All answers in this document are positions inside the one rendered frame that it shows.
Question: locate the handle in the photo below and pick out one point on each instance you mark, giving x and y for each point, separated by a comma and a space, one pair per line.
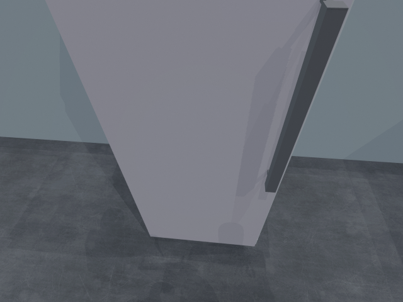
328, 24

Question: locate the fridge door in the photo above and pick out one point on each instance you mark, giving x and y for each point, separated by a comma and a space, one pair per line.
192, 96

